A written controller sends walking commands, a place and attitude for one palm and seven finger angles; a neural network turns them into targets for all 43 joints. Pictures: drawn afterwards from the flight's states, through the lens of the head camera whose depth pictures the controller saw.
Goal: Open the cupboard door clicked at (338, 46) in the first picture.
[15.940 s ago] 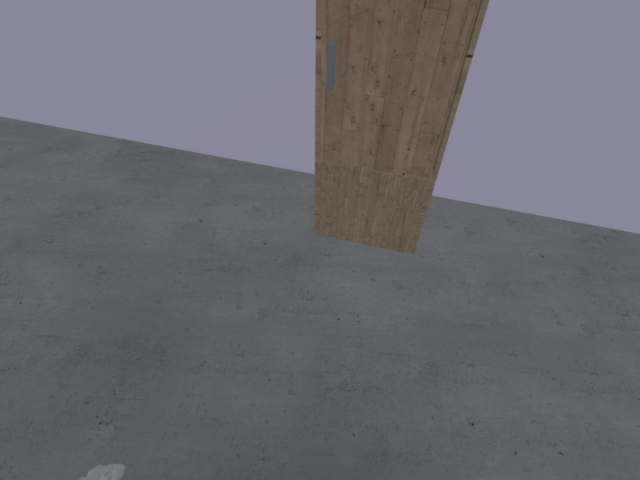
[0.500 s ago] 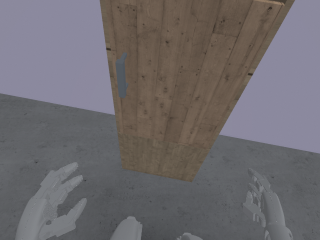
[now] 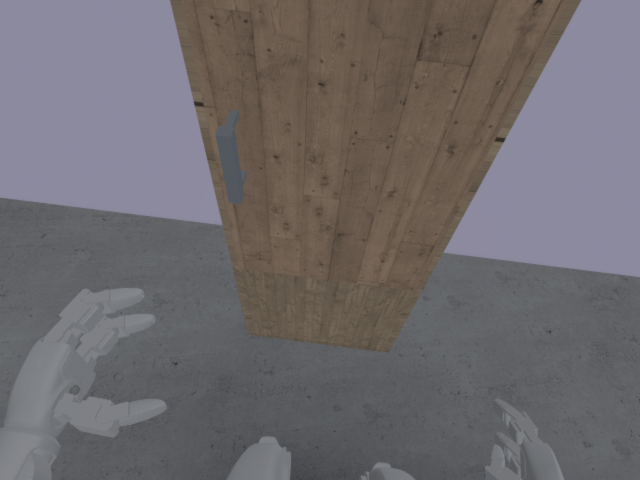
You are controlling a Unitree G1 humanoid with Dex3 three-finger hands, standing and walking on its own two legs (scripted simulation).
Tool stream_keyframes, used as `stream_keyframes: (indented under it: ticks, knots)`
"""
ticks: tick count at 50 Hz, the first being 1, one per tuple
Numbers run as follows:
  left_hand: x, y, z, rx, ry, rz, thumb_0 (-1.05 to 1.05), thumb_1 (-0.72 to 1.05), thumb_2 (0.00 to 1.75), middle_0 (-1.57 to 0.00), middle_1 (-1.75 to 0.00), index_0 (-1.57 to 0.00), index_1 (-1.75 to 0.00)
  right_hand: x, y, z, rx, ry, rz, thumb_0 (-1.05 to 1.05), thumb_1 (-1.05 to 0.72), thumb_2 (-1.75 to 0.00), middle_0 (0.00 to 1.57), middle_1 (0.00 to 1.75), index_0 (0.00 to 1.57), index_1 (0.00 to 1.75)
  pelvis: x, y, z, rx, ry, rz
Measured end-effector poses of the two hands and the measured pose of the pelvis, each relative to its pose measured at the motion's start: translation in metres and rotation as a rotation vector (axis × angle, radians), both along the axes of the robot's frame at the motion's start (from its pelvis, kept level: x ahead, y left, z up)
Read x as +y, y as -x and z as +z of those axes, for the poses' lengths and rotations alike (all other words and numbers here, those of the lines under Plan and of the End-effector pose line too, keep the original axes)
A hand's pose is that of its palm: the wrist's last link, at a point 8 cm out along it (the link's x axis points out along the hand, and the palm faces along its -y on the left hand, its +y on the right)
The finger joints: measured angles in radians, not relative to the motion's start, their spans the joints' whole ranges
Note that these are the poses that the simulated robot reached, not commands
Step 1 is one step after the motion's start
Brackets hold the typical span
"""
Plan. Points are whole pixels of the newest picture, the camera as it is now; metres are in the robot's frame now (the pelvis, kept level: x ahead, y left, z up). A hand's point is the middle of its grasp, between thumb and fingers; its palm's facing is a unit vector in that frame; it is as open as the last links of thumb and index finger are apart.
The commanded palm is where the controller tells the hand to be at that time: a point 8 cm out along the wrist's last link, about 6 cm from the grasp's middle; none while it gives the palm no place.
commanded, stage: raise the hand with hooked fingers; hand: left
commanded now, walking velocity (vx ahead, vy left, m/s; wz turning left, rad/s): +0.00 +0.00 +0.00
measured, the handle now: (234, 158) +0.53 +0.16 +0.08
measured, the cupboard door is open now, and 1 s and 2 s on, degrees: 0 0 0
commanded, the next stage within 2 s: move the hooked fingers beside the handle in 1.10 s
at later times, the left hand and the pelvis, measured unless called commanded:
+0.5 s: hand (79, 319) +0.26 +0.27 +0.09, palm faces -0.04 -1.00 -0.06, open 14.0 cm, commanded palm +0.24 +0.32 +0.09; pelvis +0.00 +0.00 +0.02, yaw +1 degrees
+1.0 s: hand (93, 297) +0.29 +0.26 +0.09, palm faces -0.04 -1.00 -0.04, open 14.0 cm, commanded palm +0.26 +0.31 +0.10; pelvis +0.00 -0.01 +0.02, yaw +0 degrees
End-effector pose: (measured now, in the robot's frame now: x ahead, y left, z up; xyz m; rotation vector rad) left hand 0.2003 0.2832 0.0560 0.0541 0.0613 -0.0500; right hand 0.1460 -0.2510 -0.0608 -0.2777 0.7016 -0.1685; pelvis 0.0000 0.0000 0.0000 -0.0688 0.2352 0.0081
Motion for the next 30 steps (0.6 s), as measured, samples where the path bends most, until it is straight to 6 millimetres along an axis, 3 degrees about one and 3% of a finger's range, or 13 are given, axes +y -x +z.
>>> stream_keyframes:
  ticks: [6,15,22,30]
  knots:
    - [0.010,-0.005,0.008,-0.034,-0.005,0.005,0.00,-0.21,0.42,-0.28,-1.01,-0.28,-1.01,-0.001,-0.007,0.017,-0.042,0.032,0.017,0.02,-0.90,-0.90,0.20,0.30,0.20,0.30,0.003,0.002,0.005,-0.019,0.003,0.004]
    - [0.027,-0.021,0.021,-0.040,-0.011,0.008,-0.01,-0.41,0.34,-0.30,-1.14,-0.29,-1.14,0.017,-0.015,0.028,-0.077,0.006,0.062,0.02,-0.90,-0.90,0.20,0.30,0.20,0.30,0.005,0.005,0.013,-0.048,0.004,0.012]
    - [0.038,-0.037,0.032,-0.034,-0.011,0.015,-0.01,-0.48,0.31,-0.30,-1.18,-0.30,-1.19,0.023,-0.009,0.026,-0.053,-0.014,0.066,0.01,-0.90,-0.90,0.20,0.30,0.21,0.30,0.005,0.005,0.019,-0.061,-0.001,0.010]
    - [0.048,-0.057,0.041,-0.031,-0.006,0.011,-0.01,-0.50,0.30,-0.30,-1.20,-0.30,-1.20,0.011,0.006,0.023,0.001,0.000,0.039,0.01,-0.90,-0.90,0.20,0.30,0.21,0.30,0.002,0.004,0.022,-0.063,-0.007,0.006]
